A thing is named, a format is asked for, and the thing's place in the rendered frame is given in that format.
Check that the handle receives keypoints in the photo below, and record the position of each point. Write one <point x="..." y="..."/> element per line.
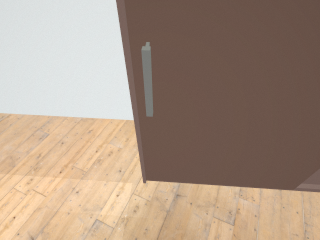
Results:
<point x="147" y="78"/>

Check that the wardrobe door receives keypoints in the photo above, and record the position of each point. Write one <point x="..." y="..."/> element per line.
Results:
<point x="313" y="179"/>
<point x="235" y="88"/>

